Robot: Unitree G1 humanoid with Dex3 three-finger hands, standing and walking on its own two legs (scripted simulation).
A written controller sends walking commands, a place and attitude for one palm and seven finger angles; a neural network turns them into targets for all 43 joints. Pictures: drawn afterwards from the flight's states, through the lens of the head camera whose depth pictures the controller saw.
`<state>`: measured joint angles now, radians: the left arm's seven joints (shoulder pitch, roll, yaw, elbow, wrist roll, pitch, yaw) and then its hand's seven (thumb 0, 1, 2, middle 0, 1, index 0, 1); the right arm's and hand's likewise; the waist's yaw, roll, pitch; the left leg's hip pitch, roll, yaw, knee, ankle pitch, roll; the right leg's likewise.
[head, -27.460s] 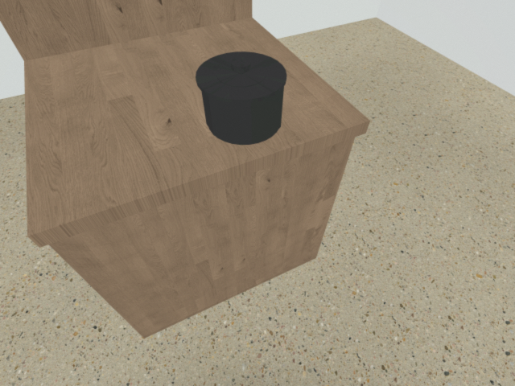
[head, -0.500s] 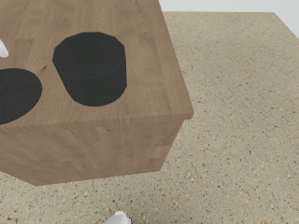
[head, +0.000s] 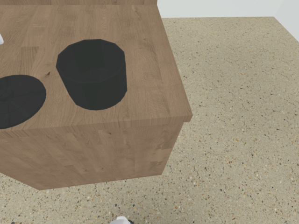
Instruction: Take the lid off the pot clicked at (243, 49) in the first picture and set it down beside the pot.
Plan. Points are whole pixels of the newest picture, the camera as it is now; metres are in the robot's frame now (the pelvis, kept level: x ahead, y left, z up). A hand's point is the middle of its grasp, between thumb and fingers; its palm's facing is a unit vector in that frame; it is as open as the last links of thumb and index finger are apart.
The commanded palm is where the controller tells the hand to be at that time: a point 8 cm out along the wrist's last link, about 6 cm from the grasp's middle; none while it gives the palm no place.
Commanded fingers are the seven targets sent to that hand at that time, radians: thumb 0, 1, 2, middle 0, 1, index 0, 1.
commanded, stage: raise the empty hand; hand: left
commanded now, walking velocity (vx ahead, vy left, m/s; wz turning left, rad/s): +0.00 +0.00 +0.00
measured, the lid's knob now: (4, 94) +0.47 +0.39 +0.05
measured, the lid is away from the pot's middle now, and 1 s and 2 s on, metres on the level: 0.25 0.25 0.25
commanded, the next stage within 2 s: draw the hand back to the body in 0.36 s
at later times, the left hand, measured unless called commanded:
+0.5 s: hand out of the picture +0.46 +0.35 +0.23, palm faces -0.30 -0.14 -0.94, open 11.0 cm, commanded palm +0.47 +0.36 +0.29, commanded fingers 0.00 -0.03 0.69 -0.36 -0.83 -0.36 -0.83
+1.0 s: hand out of the picture +0.43 +0.33 +0.22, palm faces -0.06 -0.38 -0.92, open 11.0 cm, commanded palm +0.39 +0.34 +0.28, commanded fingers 0.00 -0.03 0.69 -0.36 -0.83 -0.36 -0.83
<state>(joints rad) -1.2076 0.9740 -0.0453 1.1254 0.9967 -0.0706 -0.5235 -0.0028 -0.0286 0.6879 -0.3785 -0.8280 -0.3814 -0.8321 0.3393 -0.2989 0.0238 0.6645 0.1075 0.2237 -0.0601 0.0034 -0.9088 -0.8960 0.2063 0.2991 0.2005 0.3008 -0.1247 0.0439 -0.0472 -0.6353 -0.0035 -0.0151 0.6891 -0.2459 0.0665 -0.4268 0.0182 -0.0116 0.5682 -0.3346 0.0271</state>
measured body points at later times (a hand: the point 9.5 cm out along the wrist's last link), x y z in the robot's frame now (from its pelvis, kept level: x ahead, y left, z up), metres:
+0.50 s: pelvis +0.00 -0.01 +0.01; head +0.07 +0.00 +0.45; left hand +0.47 +0.36 +0.29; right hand +0.03 -0.29 -0.11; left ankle +0.05 +0.07 -0.72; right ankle -0.04 -0.16 -0.72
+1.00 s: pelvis +0.00 -0.02 +0.01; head +0.05 -0.02 +0.46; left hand +0.43 +0.34 +0.27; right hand +0.10 -0.28 -0.11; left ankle +0.05 +0.07 -0.72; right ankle -0.04 -0.16 -0.72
